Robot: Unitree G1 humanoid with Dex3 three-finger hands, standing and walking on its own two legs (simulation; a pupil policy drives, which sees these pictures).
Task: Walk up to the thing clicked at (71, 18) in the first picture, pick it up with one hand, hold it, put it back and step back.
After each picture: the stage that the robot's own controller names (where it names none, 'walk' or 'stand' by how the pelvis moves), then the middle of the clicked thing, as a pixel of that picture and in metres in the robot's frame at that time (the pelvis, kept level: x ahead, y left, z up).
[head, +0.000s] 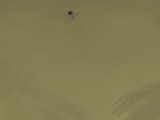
stand; (70, 15) +2.07 +0.22 -0.72
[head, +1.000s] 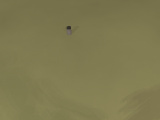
walk; (69, 30) +1.94 +0.34 -0.71
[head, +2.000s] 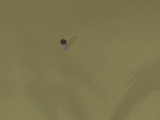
walk; (63, 44) +1.38 +0.34 -0.72
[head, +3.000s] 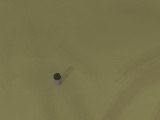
walk; (57, 79) +0.89 +0.30 -0.71
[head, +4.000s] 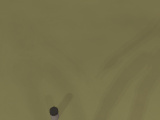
walk; (54, 113) +0.56 +0.21 -0.70
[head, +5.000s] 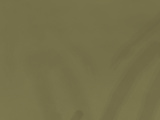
stand; out of the picture +0.36 +0.19 -0.71
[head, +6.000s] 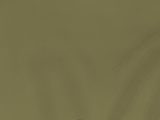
stand; out of the picture +0.34 +0.17 -0.72
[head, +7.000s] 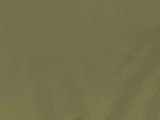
stand; out of the picture +0.37 +0.19 -0.73
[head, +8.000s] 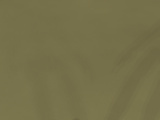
stand; out of the picture +0.35 +0.20 -0.73
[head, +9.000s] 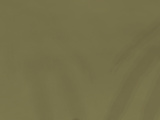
stand; out of the picture +0.35 +0.20 -0.73
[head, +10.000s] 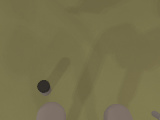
go down; (44, 88) +0.40 +0.20 -0.46
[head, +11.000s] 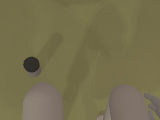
go down; (32, 67) +0.43 +0.23 -0.31
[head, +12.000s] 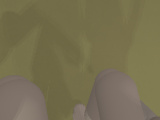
close in; out of the picture +0.41 +0.27 -0.23
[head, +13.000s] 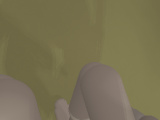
close; out of the picture +0.41 +0.28 -0.22
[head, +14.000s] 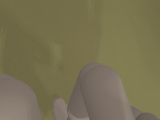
lift; out of the picture +0.40 +0.28 -0.22
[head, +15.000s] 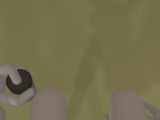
lift; (23, 87) +0.31 +0.22 -0.06
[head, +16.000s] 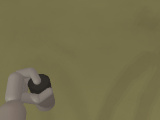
hold; (42, 93) +0.32 +0.16 +0.03
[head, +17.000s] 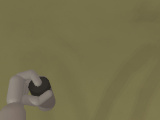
hold; (43, 94) +0.33 +0.16 +0.00
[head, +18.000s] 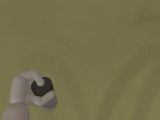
hold; (45, 94) +0.33 +0.15 +0.00
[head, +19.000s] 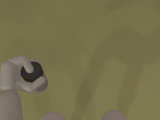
crouch; (35, 78) +0.38 +0.17 -0.07
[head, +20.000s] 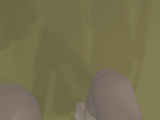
lower; out of the picture +0.42 +0.27 -0.19
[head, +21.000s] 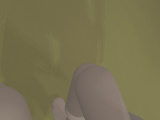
lower; out of the picture +0.40 +0.28 -0.22
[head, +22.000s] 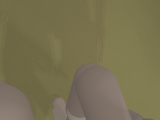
lower; out of the picture +0.40 +0.28 -0.22
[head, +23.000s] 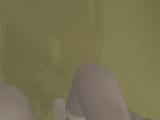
lower; out of the picture +0.40 +0.29 -0.22
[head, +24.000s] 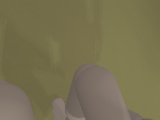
lower; out of the picture +0.40 +0.29 -0.22
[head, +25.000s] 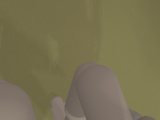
withdraw; out of the picture +0.39 +0.27 -0.22
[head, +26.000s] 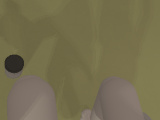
stand; (14, 67) +0.40 +0.23 -0.26
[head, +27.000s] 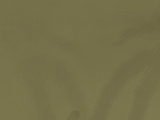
stand; out of the picture +0.34 +0.16 -0.64
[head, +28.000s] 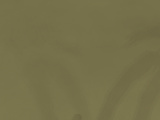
stand; out of the picture +0.36 +0.17 -0.67
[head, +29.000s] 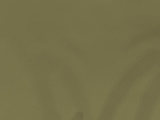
stand; out of the picture +0.36 +0.17 -0.67
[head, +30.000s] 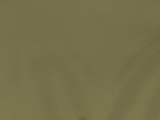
walk; out of the picture +0.37 +0.16 -0.72
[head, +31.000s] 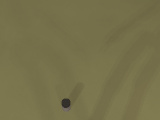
walk; (66, 105) +0.48 +0.13 -0.69
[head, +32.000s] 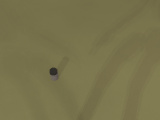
walk; (54, 74) +0.76 +0.25 -0.69
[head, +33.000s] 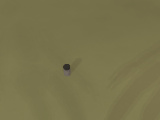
stand; (66, 70) +0.99 +0.19 -0.70
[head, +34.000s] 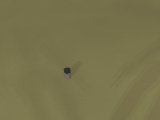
stand; (67, 73) +0.99 +0.19 -0.73
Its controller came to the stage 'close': yes
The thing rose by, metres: 0.71
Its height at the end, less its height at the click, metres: +0.00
